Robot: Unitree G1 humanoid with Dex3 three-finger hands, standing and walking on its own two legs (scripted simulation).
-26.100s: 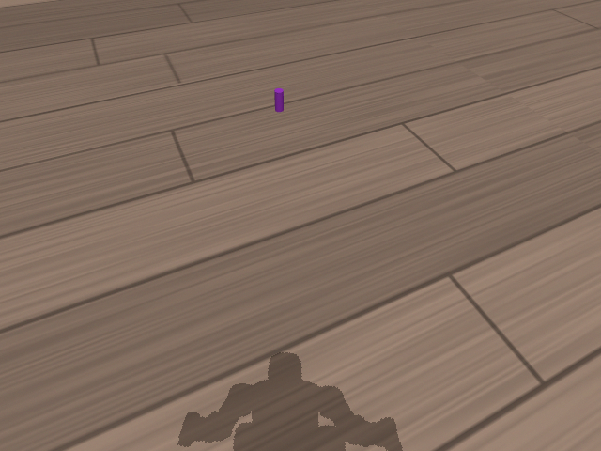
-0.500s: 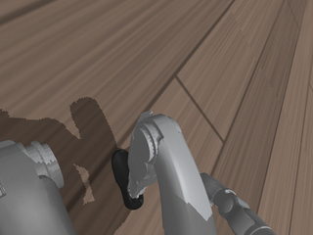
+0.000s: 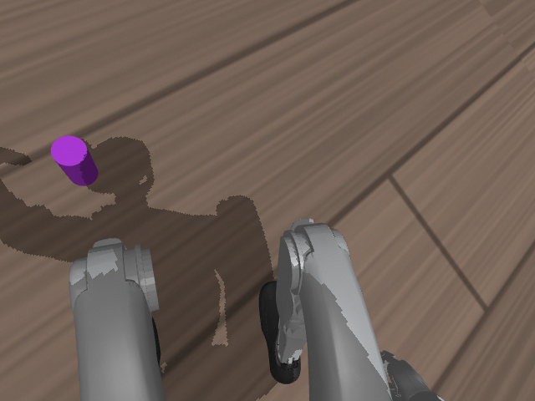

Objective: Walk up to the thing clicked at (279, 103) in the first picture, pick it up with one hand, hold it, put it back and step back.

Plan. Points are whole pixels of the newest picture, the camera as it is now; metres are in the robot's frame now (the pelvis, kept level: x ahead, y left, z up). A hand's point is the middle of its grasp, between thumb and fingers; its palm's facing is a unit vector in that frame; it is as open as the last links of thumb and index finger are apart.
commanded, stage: home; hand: left
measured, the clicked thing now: (77, 163) +0.48 +0.26 -0.28
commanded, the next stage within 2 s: none
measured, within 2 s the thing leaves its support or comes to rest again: neither
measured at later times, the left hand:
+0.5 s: hand out of the picture +0.30 +0.30 +0.12, palm faces +0.27 -0.86 -0.44, open 17.2 cm
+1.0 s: hand out of the picture +0.25 +0.22 +0.30, palm faces +0.28 -0.91 -0.32, open 17.4 cm
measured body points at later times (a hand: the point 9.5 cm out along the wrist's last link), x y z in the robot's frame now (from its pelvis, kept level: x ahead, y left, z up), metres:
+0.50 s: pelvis +0.03 -0.02 +0.20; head +0.20 +0.03 +0.62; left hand +0.29 +0.35 +0.14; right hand +0.26 -0.24 +0.09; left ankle +0.08 +0.12 -0.30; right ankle +0.12 -0.15 -0.30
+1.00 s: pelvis +0.10 -0.01 +0.36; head +0.14 +0.01 +0.81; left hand +0.23 +0.26 +0.33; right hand +0.29 -0.22 +0.28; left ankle +0.07 +0.12 -0.30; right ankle +0.12 -0.15 -0.30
